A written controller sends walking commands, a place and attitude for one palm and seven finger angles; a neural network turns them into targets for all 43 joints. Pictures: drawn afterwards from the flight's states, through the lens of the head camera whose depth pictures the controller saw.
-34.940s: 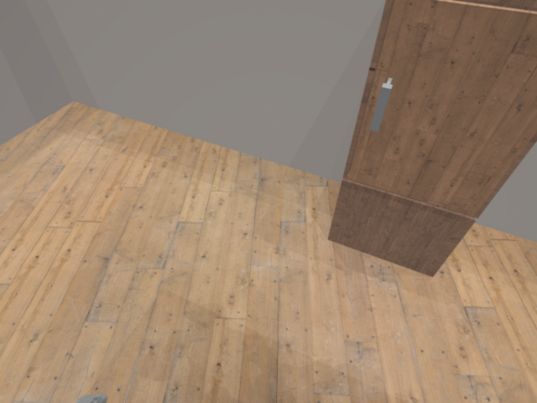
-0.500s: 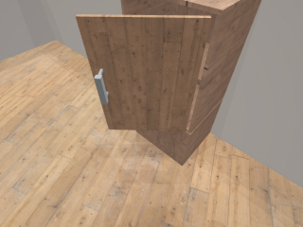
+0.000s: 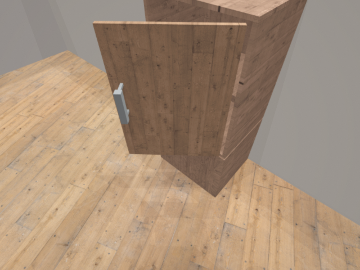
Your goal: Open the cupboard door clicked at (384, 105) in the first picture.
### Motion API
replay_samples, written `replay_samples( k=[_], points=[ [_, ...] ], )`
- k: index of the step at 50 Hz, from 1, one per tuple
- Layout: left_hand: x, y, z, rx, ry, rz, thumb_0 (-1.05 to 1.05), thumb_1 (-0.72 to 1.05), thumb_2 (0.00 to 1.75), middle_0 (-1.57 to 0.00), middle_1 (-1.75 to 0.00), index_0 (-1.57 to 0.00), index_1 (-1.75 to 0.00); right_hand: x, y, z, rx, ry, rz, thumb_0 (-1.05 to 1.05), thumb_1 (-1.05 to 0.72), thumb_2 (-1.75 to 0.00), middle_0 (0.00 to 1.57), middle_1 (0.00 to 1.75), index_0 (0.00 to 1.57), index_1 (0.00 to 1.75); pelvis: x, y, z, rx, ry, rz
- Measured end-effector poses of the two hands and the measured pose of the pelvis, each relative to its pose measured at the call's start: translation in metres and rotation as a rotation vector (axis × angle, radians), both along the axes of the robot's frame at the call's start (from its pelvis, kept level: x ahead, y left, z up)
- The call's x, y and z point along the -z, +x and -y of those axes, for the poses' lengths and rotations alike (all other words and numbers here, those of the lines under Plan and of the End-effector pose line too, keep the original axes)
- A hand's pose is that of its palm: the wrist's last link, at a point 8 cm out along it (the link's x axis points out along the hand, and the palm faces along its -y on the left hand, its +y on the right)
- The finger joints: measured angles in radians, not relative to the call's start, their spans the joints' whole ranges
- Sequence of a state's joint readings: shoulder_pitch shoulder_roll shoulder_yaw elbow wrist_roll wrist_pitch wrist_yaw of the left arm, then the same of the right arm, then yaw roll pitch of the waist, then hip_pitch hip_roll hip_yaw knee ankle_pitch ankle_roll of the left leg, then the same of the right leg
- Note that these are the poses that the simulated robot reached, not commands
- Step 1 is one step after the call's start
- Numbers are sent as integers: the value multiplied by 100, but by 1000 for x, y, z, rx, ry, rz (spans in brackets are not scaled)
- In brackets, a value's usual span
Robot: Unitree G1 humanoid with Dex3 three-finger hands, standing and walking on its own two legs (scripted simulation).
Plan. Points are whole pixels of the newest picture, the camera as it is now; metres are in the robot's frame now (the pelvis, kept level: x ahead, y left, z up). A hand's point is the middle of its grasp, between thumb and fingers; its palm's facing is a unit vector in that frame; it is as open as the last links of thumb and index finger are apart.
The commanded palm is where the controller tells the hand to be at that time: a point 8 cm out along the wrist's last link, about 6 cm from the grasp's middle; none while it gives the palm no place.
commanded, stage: look again from close up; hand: left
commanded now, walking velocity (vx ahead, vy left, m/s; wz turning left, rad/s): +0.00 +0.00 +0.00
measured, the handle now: (123, 103) +0.64 +0.24 -0.02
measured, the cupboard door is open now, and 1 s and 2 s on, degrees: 39 39 39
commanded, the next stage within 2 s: shuffle to correct the standing spot in 0.50 s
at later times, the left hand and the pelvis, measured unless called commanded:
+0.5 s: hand out of the picture -0.01 +0.15 -0.17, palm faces +0.04 -0.98 -0.17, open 7.3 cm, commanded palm none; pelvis +0.00 -0.01 +0.00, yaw +0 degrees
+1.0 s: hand out of the picture +0.03 +0.17 -0.18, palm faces +0.04 -0.99 -0.14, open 7.4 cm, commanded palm none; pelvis +0.05 +0.01 -0.01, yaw -1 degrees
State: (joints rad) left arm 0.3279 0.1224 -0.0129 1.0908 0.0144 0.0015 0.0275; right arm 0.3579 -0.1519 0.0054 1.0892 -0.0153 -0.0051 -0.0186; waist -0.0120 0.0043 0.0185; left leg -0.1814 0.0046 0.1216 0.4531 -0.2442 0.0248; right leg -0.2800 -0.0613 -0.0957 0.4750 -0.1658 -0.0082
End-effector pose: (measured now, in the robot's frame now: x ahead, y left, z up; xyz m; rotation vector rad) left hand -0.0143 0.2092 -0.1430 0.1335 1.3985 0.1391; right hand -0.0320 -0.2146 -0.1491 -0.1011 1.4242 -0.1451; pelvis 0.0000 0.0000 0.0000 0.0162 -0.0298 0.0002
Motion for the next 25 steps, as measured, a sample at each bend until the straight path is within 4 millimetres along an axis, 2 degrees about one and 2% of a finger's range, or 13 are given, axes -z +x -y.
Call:
replay_samples(
  k=[4, 9, 25],
  points=[
    [0, 3, 1, 1, 3, 1, 2, 93, 90, -20, -30, -20, -30, 0, -14, -6, 16, 14, -39, 0, -91, -90, 20, 30, 20, 30, 0, 1, 2, 0, 0, 3],
    [0, 6, 2, -1, 9, 8, 2, 93, 90, -20, -30, -20, -30, 1, -19, -11, 26, 30, -55, 0, -91, -90, 20, 30, 20, 30, -1, 2, 5, 1, -1, 6],
    [1, 1, 11, -19, -6, -4, 1, 93, 90, -20, -30, -19, -30, 1, 9, -7, 11, 26, 7, 0, -91, -90, 20, 30, 20, 30, -1, 4, 8, 4, -3, -1]
  ],
)
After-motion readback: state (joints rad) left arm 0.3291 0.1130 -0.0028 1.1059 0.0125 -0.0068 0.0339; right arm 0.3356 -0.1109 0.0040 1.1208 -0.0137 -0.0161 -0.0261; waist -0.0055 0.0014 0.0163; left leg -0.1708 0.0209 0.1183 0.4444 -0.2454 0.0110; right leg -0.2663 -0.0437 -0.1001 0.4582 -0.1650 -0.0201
